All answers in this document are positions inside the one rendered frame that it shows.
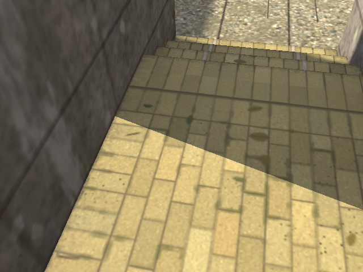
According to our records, stairs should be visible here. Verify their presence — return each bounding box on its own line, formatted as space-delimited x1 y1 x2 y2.
154 35 362 76

